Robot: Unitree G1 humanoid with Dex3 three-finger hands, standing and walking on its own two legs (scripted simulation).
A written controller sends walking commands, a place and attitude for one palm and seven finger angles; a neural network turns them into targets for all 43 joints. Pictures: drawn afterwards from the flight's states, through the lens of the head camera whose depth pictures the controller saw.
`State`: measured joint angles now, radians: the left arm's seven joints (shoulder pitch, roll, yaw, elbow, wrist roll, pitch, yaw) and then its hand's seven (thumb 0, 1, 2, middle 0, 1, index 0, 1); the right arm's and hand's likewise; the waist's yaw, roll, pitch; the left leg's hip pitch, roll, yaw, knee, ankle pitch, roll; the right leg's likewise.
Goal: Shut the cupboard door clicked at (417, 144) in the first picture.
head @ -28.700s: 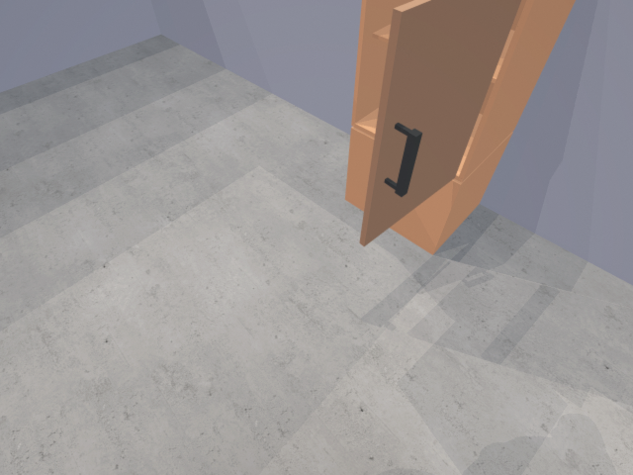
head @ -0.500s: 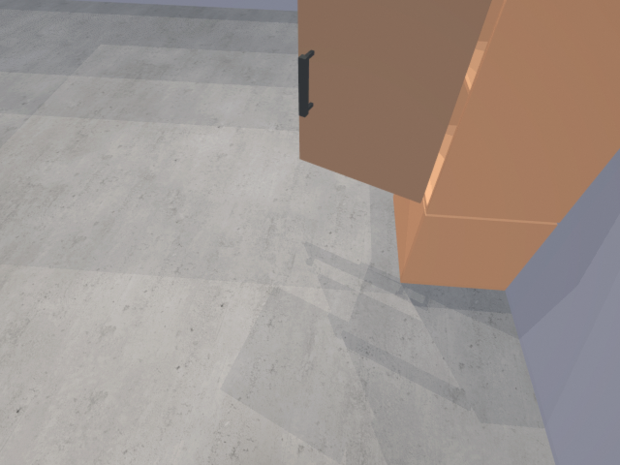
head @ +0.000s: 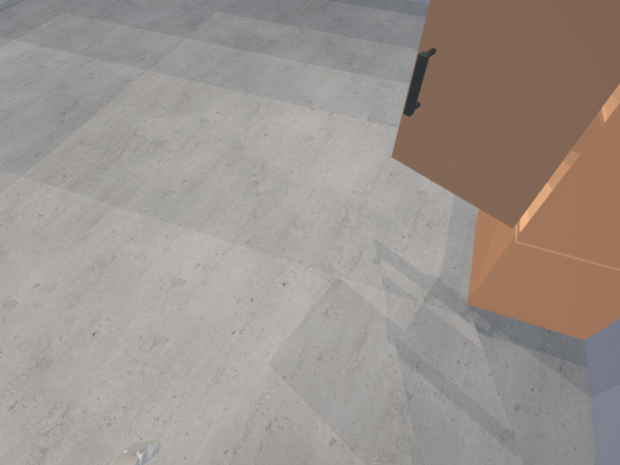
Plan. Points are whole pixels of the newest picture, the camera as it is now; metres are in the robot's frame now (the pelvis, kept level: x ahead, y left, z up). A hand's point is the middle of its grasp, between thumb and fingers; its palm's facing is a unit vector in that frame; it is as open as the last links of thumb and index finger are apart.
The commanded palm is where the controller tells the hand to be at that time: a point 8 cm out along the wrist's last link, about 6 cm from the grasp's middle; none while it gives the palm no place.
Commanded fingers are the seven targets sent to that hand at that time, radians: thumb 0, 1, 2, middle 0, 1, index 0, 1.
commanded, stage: walk to a spot facing it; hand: left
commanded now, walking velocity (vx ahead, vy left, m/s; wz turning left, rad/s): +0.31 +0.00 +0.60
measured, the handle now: (420, 83) +0.98 -0.28 -0.06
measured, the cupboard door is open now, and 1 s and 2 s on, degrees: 66 66 66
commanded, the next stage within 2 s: turn to face it in 0.74 s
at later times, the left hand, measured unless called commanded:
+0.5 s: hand out of the picture -0.02 +0.14 -0.17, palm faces +0.44 -0.87 -0.21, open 7.4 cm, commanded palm none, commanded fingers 0.00 0.90 0.90 -0.20 -0.30 -0.20 -0.30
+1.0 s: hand (106, 365) +0.29 +0.35 -0.17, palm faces +0.48 -0.87 -0.14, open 7.4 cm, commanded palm none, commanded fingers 0.00 0.90 0.90 -0.20 -0.30 -0.20 -0.30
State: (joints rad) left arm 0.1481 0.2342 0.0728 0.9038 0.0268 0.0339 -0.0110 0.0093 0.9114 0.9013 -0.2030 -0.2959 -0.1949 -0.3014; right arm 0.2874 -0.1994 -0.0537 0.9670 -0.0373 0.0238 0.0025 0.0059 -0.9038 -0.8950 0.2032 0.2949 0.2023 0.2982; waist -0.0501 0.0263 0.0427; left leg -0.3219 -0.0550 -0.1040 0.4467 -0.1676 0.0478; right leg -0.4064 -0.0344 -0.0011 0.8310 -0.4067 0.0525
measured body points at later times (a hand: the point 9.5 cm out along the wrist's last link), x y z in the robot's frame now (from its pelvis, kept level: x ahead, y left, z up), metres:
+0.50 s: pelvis +0.11 +0.01 -0.01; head +0.17 +0.03 +0.43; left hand -0.04 +0.19 -0.15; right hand +0.32 -0.18 -0.15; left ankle +0.16 +0.15 -0.71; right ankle +0.02 -0.15 -0.74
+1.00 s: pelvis +0.28 +0.14 +0.00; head +0.29 +0.18 +0.44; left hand +0.27 +0.39 -0.16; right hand +0.36 -0.08 -0.15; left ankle +0.18 +0.14 -0.74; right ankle +0.43 +0.06 -0.69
